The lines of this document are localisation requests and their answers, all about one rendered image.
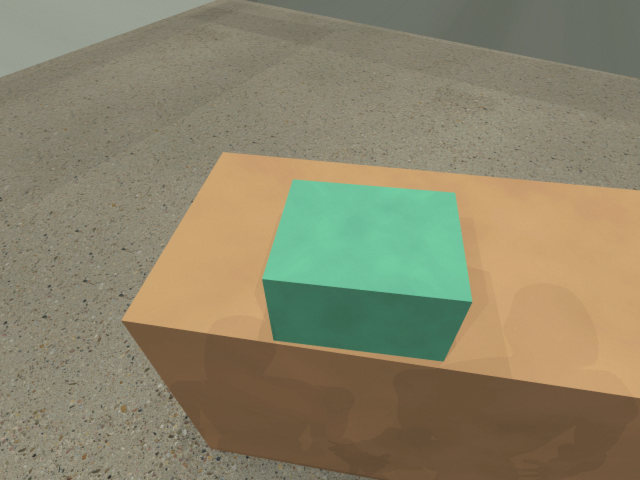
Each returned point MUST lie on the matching carton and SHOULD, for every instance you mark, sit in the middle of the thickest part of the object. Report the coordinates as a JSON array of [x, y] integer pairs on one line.
[[368, 268]]

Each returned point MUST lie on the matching pedestal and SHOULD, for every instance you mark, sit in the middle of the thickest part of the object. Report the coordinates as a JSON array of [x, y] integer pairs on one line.
[[542, 381]]

